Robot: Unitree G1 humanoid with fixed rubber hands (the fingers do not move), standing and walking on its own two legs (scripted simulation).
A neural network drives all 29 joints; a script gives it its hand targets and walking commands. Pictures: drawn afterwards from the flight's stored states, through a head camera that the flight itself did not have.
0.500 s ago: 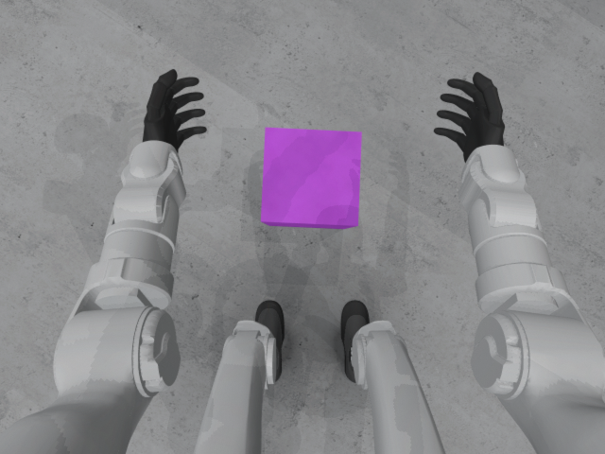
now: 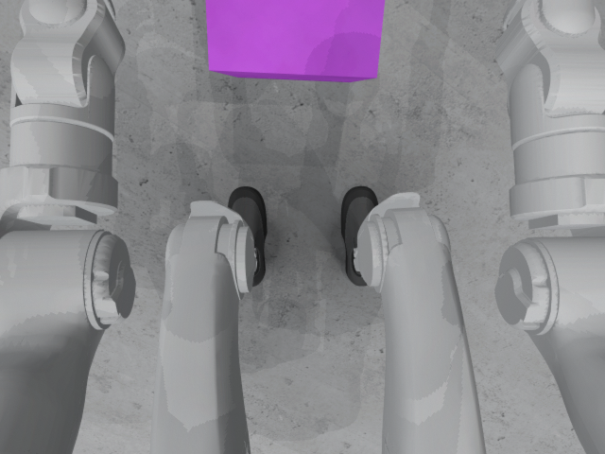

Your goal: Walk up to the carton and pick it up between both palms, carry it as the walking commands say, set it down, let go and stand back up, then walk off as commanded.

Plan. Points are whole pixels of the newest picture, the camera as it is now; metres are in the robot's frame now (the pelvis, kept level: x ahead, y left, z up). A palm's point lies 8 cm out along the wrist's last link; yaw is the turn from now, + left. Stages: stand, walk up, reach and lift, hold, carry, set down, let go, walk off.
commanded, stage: reach and lift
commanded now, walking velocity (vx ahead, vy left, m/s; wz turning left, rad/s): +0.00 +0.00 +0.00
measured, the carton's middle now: (296, 2) +0.55 +0.00 -0.40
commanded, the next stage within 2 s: none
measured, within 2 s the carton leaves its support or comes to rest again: neither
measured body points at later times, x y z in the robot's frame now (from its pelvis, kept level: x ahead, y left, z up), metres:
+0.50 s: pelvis -0.01 +0.01 -0.11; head +0.35 +0.01 +0.14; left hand +0.56 +0.19 -0.28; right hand +0.55 -0.18 -0.27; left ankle +0.12 +0.11 -0.48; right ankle +0.12 -0.11 -0.48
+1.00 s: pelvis +0.00 +0.00 -0.15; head +0.37 +0.00 +0.10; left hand +0.56 +0.17 -0.33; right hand +0.55 -0.17 -0.33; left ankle +0.12 +0.11 -0.48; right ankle +0.12 -0.11 -0.48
